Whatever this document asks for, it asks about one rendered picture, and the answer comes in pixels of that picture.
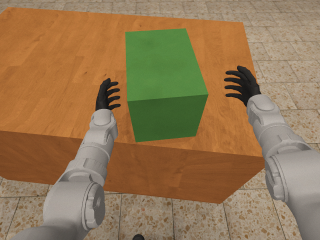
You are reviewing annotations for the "right robot upper arm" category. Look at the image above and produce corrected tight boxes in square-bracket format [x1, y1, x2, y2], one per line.
[264, 149, 320, 240]

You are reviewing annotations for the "carton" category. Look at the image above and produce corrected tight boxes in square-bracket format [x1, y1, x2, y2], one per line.
[125, 28, 209, 143]

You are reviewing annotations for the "left robot forearm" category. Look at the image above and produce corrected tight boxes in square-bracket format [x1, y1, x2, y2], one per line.
[43, 109, 119, 220]

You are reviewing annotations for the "right robot forearm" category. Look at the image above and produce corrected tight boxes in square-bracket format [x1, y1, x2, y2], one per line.
[246, 94, 320, 160]

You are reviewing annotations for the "left robot upper arm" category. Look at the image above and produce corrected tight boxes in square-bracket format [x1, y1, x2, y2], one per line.
[9, 181, 106, 240]

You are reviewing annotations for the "pedestal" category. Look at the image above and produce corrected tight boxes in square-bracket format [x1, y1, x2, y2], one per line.
[0, 7, 265, 204]

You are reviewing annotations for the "right robot hand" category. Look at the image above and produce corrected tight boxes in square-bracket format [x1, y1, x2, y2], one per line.
[224, 65, 261, 107]

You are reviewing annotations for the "left robot hand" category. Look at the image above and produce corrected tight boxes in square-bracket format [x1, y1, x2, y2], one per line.
[95, 78, 121, 111]

